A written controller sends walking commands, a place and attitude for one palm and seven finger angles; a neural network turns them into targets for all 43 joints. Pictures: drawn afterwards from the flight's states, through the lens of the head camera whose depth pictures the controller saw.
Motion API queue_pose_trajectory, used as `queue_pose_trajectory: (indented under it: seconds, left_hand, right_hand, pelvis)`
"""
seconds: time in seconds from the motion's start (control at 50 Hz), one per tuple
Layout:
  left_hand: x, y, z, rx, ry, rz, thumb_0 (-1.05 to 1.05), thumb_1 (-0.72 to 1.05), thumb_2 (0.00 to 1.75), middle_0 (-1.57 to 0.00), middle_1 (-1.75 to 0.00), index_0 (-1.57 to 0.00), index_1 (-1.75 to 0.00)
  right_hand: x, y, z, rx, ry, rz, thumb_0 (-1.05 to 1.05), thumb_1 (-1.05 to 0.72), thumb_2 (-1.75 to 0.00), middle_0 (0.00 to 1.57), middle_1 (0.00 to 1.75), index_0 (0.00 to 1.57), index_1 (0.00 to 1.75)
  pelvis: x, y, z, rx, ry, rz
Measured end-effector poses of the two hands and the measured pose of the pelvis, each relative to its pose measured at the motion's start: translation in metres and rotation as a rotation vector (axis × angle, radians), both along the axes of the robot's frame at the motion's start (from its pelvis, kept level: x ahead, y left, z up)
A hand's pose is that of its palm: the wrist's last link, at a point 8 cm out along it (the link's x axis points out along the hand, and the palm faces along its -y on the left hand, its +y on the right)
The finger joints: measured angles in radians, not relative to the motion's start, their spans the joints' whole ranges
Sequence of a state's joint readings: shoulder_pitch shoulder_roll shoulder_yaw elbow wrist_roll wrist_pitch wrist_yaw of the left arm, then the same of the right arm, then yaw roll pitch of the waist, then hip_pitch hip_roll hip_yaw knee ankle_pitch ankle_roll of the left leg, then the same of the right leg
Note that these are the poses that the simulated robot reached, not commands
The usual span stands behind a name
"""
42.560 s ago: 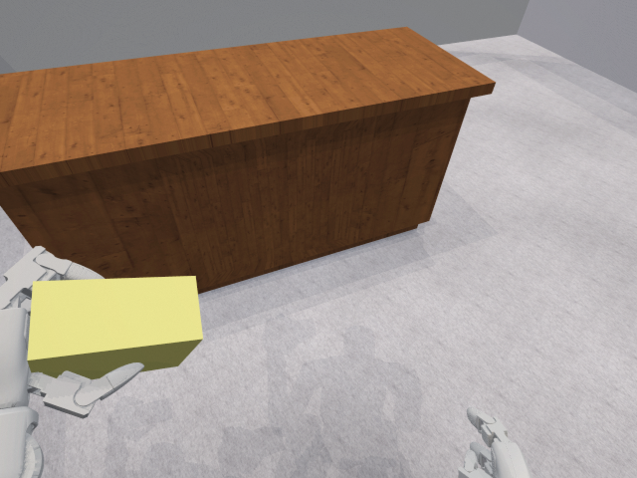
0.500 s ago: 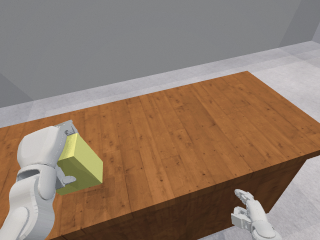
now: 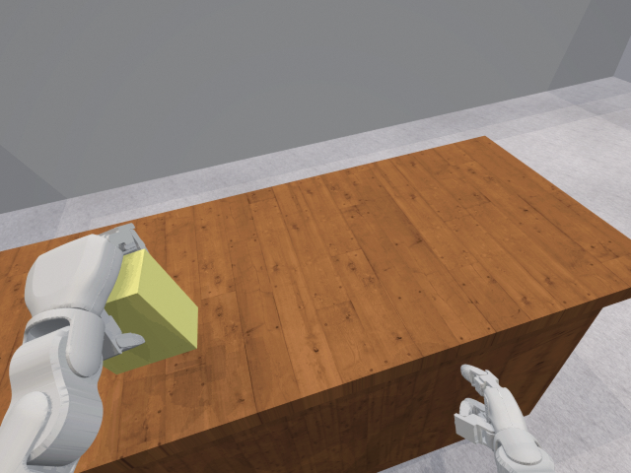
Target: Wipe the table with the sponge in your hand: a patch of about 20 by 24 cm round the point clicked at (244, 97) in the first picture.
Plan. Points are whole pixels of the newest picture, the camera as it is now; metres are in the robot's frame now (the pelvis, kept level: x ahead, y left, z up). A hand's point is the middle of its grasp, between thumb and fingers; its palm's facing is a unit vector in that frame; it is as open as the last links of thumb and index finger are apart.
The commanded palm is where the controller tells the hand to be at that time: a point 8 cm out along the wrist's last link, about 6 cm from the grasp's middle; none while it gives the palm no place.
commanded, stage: bring the sponge back beside the body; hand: left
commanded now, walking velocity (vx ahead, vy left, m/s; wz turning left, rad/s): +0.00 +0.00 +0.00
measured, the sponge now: (140, 324) +0.24 +0.26 +0.10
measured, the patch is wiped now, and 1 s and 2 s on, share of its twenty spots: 1.00 1.00 1.00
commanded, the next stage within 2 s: step back with the hand held close in 1.50 s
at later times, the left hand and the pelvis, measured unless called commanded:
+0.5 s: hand (101, 321) +0.22 +0.28 +0.14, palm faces +0.17 -0.16 -0.97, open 10.5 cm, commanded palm +0.17 +0.28 +0.21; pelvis +0.00 +0.01 +0.00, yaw +0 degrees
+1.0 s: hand (93, 347) +0.20 +0.29 +0.12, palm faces +0.12 -0.15 -0.98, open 10.5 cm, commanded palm +0.15 +0.29 +0.19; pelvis +0.00 +0.01 +0.00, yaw +0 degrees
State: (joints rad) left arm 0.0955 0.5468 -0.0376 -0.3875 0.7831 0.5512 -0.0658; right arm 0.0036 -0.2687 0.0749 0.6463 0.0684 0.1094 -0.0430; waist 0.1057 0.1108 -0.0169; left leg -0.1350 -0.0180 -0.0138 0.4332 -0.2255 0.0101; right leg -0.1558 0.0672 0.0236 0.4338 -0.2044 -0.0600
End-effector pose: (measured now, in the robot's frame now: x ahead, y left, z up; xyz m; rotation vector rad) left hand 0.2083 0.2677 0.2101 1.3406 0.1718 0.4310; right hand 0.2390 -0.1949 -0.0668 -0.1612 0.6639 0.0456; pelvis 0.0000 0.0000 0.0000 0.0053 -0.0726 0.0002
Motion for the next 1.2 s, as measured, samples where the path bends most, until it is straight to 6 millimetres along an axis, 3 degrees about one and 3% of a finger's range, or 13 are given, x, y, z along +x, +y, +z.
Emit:
queue_pose_trajectory:
  seconds: [0.24, 0.52, 0.68, 1.2]
  left_hand:
    - [-0.024, 0.021, -0.017, -0.005, 0.059, 0.062, -0.01, -0.55, 1.04, -0.67, -1.31, -0.72, -1.28]
    - [-0.021, 0.014, -0.019, 0.004, 0.03, -0.004, -0.01, -0.55, 1.04, -0.67, -1.3, -0.72, -1.28]
    - [-0.03, 0.022, -0.029, -0.019, 0.069, 0.041, -0.01, -0.55, 1.04, -0.67, -1.31, -0.71, -1.28]
    - [-0.044, 0.018, -0.048, 0.006, 0.131, 0.037, -0.01, -0.55, 1.04, -0.67, -1.3, -0.71, -1.28]
  right_hand:
    - [0.002, -0.002, 0.001, -0.033, 0.001, 0.008, 0.02, -0.9, -0.9, 0.2, 0.3, 0.21, 0.31]
    - [-0.002, 0.007, 0.003, -0.024, -0.002, -0.013, 0.02, -0.9, -0.9, 0.2, 0.3, 0.16, 0.29]
    - [-0.002, 0.006, 0.004, -0.027, 0.0, -0.004, 0.02, -0.9, -0.9, 0.2, 0.3, 0.17, 0.29]
    - [0.0, 0.002, 0.003, -0.037, -0.006, 0.008, 0.02, -0.9, -0.9, 0.2, 0.3, 0.2, 0.31]
  pelvis:
    - [0.001, 0.004, -0.001, -0.007, -0.008, 0.01]
    - [0.0, 0.011, 0.001, -0.006, -0.015, 0.001]
    - [0.0, 0.012, 0.001, -0.008, -0.013, 0.002]
    - [0.003, 0.007, 0.001, -0.01, -0.021, 0.007]
